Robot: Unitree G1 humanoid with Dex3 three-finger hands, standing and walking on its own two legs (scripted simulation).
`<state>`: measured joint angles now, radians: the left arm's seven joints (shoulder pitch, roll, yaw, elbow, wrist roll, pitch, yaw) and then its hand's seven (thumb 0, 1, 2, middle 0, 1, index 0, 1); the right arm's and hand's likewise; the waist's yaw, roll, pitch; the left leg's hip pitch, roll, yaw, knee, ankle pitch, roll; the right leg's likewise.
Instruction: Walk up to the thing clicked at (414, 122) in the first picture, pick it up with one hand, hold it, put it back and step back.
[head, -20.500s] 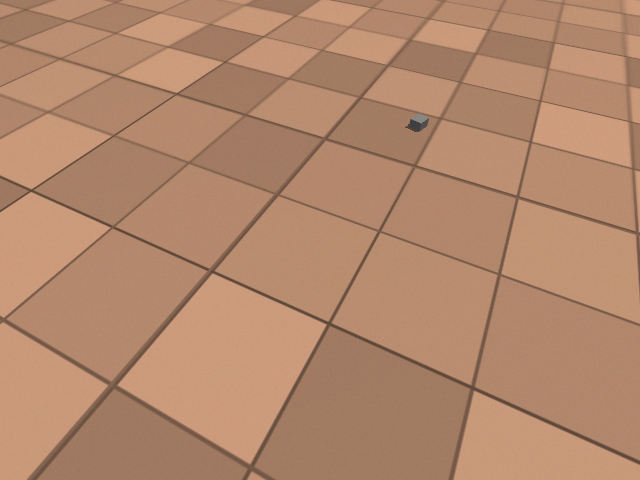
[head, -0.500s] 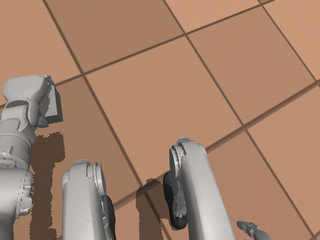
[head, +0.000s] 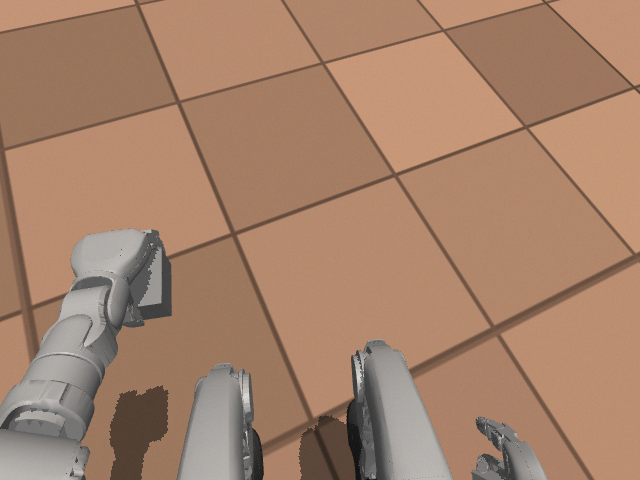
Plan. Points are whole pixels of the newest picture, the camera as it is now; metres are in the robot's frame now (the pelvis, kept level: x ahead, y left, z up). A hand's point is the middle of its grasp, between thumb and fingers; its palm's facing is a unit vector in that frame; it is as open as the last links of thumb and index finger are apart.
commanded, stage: lift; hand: left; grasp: from above
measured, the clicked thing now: (140, 285) +0.41 +0.21 -0.12
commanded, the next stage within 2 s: hold in 0.80 s
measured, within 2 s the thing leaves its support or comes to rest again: neither
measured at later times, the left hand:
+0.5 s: hand (88, 255) +0.37 +0.20 +0.07, palm faces -0.46 -0.07 -0.89, open 11.0 cm
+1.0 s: hand (40, 206) +0.39 +0.21 +0.14, palm faces -0.44 -0.07 -0.90, open 11.0 cm
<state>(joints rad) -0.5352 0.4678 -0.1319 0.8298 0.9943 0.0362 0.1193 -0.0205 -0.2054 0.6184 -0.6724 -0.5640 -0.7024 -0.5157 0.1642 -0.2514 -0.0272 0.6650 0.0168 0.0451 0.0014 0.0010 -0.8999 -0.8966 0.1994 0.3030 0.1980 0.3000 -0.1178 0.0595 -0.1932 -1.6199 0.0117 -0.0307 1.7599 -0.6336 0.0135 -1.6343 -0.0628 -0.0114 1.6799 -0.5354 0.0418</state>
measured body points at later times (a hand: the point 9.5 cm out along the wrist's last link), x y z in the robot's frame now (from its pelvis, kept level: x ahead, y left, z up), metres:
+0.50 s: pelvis +0.04 -0.01 +0.15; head +0.11 -0.01 +0.60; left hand +0.39 +0.20 +0.12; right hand +0.11 -0.28 +0.03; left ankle +0.07 +0.11 -0.50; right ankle +0.11 -0.15 -0.50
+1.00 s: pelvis +0.08 +0.00 +0.21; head +0.11 -0.01 +0.66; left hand +0.41 +0.21 +0.19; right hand +0.16 -0.27 +0.09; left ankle +0.07 +0.11 -0.50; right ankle +0.11 -0.15 -0.50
